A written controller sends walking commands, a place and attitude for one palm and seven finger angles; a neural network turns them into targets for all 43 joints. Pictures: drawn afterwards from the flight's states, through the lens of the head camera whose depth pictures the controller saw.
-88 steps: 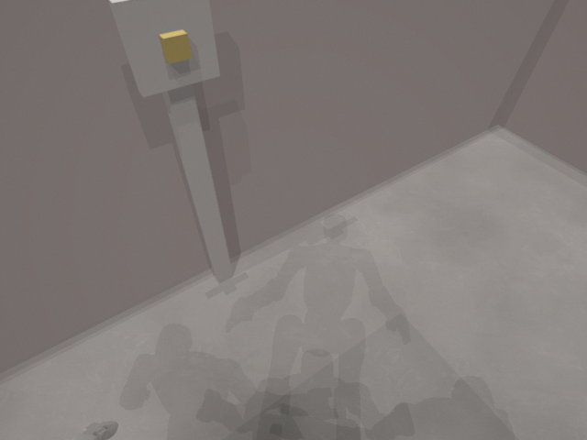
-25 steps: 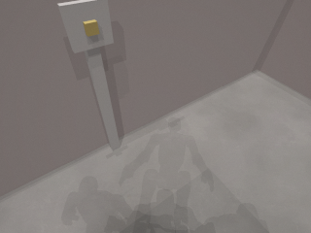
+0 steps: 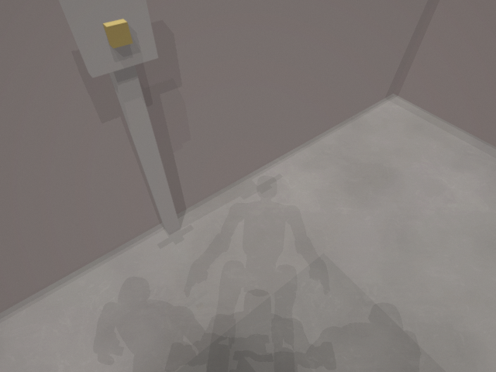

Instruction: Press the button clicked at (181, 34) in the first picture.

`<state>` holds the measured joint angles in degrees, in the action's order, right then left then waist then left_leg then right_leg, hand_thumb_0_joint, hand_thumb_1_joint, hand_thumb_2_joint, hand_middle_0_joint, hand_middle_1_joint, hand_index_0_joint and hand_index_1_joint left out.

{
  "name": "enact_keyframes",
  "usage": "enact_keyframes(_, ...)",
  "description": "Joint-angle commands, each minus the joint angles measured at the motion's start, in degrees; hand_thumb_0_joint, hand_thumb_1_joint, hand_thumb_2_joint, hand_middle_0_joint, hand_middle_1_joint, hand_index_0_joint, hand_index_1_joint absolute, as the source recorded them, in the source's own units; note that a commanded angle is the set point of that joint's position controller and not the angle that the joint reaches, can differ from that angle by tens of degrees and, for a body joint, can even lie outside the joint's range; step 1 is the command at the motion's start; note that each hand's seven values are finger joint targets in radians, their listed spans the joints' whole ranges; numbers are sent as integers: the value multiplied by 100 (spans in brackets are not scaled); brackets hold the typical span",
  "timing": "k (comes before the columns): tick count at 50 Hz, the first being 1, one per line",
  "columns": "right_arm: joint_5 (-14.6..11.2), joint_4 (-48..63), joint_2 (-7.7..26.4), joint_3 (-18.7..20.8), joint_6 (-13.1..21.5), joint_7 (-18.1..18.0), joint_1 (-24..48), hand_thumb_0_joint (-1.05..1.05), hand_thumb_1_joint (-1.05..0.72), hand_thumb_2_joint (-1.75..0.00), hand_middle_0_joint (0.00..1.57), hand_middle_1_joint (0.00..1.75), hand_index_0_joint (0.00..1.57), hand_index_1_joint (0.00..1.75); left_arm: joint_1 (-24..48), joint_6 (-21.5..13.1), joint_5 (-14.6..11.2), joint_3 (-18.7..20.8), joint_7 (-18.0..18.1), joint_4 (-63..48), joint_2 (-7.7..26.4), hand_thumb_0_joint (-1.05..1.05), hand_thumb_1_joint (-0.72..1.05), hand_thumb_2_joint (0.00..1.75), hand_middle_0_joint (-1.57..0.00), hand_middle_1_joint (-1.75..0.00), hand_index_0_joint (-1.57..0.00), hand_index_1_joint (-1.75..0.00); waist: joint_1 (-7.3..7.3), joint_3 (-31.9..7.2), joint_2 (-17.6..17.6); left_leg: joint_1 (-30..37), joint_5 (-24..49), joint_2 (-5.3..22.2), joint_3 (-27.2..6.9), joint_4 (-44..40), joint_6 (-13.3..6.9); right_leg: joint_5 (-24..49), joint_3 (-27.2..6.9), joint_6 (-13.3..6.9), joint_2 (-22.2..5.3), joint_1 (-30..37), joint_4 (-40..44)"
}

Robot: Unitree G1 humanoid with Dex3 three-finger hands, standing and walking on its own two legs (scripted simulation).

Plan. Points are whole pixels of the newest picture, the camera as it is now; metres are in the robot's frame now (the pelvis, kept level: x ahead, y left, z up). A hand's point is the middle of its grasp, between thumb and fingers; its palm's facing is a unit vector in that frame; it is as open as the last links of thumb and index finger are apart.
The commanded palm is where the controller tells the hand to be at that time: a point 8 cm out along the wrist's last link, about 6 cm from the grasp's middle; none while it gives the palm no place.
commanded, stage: walk to a spot facing it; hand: left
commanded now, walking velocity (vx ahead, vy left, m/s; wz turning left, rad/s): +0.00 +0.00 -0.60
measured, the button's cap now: (117, 33) +0.78 +0.38 +0.17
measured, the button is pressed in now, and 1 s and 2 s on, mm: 0 0 0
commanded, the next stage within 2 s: turn to face it in 1.72 s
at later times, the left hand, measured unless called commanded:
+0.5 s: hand out of the picture +0.06 +0.17 -0.16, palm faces -0.16 -0.96 -0.23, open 7.4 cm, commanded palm none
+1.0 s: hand (227, 308) +0.27 +0.06 -0.17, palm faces -0.59 -0.79 -0.16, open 7.4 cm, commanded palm none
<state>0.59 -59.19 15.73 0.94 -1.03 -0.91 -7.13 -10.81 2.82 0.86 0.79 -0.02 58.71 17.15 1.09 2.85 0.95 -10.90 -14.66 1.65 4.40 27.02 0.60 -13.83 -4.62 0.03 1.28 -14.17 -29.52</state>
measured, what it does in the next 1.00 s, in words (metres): steps on the spot, turning right: left foot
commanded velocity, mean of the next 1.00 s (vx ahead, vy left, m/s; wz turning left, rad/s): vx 0.19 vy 0.00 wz -0.60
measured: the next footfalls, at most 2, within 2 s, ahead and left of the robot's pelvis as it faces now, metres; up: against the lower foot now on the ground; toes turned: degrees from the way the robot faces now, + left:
left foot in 0.64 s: +0.04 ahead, +0.12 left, +0.00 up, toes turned -20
right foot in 1.10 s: +0.14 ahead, -0.25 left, +0.00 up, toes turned -46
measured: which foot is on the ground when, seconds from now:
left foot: down 0.00-0.14, up 0.16-0.62, down 0.64-1.00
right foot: down 0.00-0.62, up 0.64-1.00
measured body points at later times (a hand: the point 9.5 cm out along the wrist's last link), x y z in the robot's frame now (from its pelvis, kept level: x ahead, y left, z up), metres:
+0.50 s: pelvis -0.02 -0.02 +0.00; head +0.01 -0.03 +0.45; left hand +0.07 +0.22 -0.14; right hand +0.02 -0.29 -0.14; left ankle -0.01 +0.15 -0.68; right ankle +0.01 -0.10 -0.74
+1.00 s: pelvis +0.06 -0.03 +0.00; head +0.11 -0.04 +0.44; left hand +0.30 +0.11 -0.15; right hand -0.14 -0.18 -0.14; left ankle +0.01 +0.14 -0.74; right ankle +0.08 -0.22 -0.69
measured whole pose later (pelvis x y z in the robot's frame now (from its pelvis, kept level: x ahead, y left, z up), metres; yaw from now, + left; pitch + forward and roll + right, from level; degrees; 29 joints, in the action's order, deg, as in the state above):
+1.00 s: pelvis +0.06 -0.03 +0.00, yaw -35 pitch +0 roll -1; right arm 1.8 -58.8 10.1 1.2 3.0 -1.2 -26.4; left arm -7.0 3.4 1.9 4.8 -4.2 52.4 14.4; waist -2.4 4.6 1.4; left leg 4.4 -23.5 6.6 14.7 20.3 2.8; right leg -12.8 5.6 0.9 -4.5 -34.6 -47.9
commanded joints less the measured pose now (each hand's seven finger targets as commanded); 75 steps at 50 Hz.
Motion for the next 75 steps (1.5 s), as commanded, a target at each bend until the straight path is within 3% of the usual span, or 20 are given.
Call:
enact_keyframes(1,23,535,1056,342,59,-96,-101,0,-90,-90,20,30,20,30,-148,-34,24,215,-7,-624,569,0,90,90,-20,-30,-20,-30,-80,-318,-905,148,1039,1483,-852,-554,-625,133,84,3,-124,-715,-1168)
enact_keyframes(4,50,741,1003,398,84,-89,126,0,-90,-90,20,30,20,30,-371,8,23,310,-47,-776,367,0,90,90,-20,-30,-20,-30,85,-239,-1164,-391,1604,1961,-769,-440,-954,-1292,353,52,-328,-444,-1864)
enact_keyframes(6,54,864,897,415,33,-70,304,0,-90,-90,20,30,20,30,-1052,-85,62,387,-63,-662,398,0,90,90,-20,-30,-20,-30,404,-324,-396,-862,1033,1367,-44,1042,-395,103,307,7,-405,389,-301)
enact_keyframes(7,7,987,439,361,-25,-37,44,0,-90,-90,20,30,20,30,-1096,-191,145,501,14,-704,1026,0,90,90,-20,-30,-20,-30,303,-313,1793,-1941,-1029,363,526,2716,165,1338,-1838,-356,-1623,674,903)
enact_keyframes(8,-1,1119,419,343,-63,-51,247,0,-90,-90,20,30,20,30,-1206,-178,41,491,74,-759,1096,0,90,90,-20,-30,-20,-30,398,-258,1721,-2068,-1880,15,-218,3492,190,1707,-2769,-783,-2105,155,1464)
enact_keyframes(12,28,867,407,383,-39,-10,-30,0,-90,-90,20,30,20,30,-330,-217,13,455,117,-1041,657,0,90,90,-20,-30,-20,-30,-53,-409,462,-1943,-645,264,-666,3819,227,940,-1926,-950,-1389,138,1241)
enact_keyframes(19,19,933,210,352,-46,-74,91,0,-90,-90,20,30,20,30,-762,-204,23,533,86,-910,617,0,90,90,-20,-30,-20,-30,140,-698,509,-1923,-715,95,-558,3041,336,1448,-1924,-976,-1165,760,1090)
enact_keyframes(25,32,1122,305,334,59,-18,128,0,-90,-90,20,30,20,30,-774,-214,64,567,20,-910,668,0,90,90,-20,-30,-20,-30,230,-563,768,-1515,-1066,-23,-494,1893,236,-1095,-2564,-1088,-993,408,1632)
enact_keyframes(29,-27,898,298,346,212,-37,-963,0,-90,-90,20,30,20,30,-112,-183,44,583,-15,-1134,724,0,90,90,-20,-30,-20,-30,-311,-633,687,873,-548,-257,-350,-229,-29,-1746,-2295,-715,-503,-1278,1293)
enact_keyframes(30,-21,776,536,405,252,-108,-1396,0,-90,-90,20,30,20,30,-2,-179,20,537,-60,-1223,521,0,90,90,-20,-30,-20,-30,-532,-656,78,2030,-821,185,-621,-810,-158,-2016,-1740,-396,-56,-2273,640)
enact_keyframes(31,67,785,1109,500,275,-148,-1644,0,-90,-90,20,30,20,30,96,-181,-33,478,-142,-1378,108,0,90,90,-20,-30,-20,-30,-698,-435,-1687,2369,-2425,1740,-2557,-1768,-560,-2074,-694,-110,633,-3414,-1047)
enact_keyframes(33,84,1023,1139,430,310,-99,-1123,0,-90,-90,20,30,20,30,387,-252,101,611,-250,-1536,299,0,90,90,-20,-30,-20,-30,-417,241,-1054,541,-2945,2605,-3190,-2186,-994,-1259,-40,92,-71,-3129,-2796)
enact_keyframes(37,62,994,500,206,475,-110,-832,0,-90,-90,20,30,20,30,-130,-157,134,567,-400,-1138,63,0,90,90,-20,-30,-20,-30,2,385,-905,128,-982,1454,-981,-1879,-547,93,312,214,-274,-2839,-3960)
enact_keyframes(48,145,222,453,251,531,-97,-2226,0,-90,-90,20,30,20,30,1508,-216,79,296,-448,-1421,-334,0,90,90,-20,-30,-20,-30,-542,678,-1055,1380,2444,1762,532,-1202,-640,87,1220,30,-496,-2557,-1433)
enact_keyframes(52,82,208,695,319,502,-64,-2046,0,-90,-90,20,30,20,30,197,-339,94,396,-357,-974,-2,0,90,90,-20,-30,-20,-30,139,-208,-954,1048,5042,1652,1136,844,-353,-69,1659,-408,157,-95,-568)
enact_keyframes(53,27,280,666,287,494,-21,-1937,0,-90,-90,20,30,20,30,-775,-416,115,500,-312,-681,322,0,90,90,-20,-30,-20,-30,603,-827,-758,148,4320,1524,1221,2138,-105,378,1489,-543,79,1608,-216)
enact_keyframes(55,-112,703,10,199,534,-21,-1707,0,-90,-90,20,30,20,30,-1828,-471,-52,726,-155,-384,1439,0,90,90,-20,-30,-20,-30,798,-2091,881,-2806,-2084,426,479,5644,228,1366,-2807,-1664,-2776,3791,643)
enact_keyframes(62,117,358,-179,245,185,62,-1865,0,-90,-90,20,30,20,30,230,-531,88,414,13,-774,373,0,90,90,-20,-30,-20,-30,-472,-282,353,-1502,-412,964,-101,3794,249,-563,-455,-1049,-1443,-844,1731)
enact_keyframes(73,88,582,-83,325,477,133,-1263,0,-90,-90,20,30,20,30,-347,-524,30,465,-33,-577,273,0,90,90,-20,-30,-20,-30,-353,-19,40,173,81,342,253,255,167,-1034,-564,-841,-966,-788,877)
enact_keyframes(75,216,303,787,494,543,41,-2400,0,-90,-90,20,30,20,30,-385,-525,-22,357,-117,-746,-344,0,90,90,-20,-30,-20,-30,-761,-347,-1922,1714,-1341,2193,-2237,-1215,-518,-1380,626,-305,138,-2353,-2125)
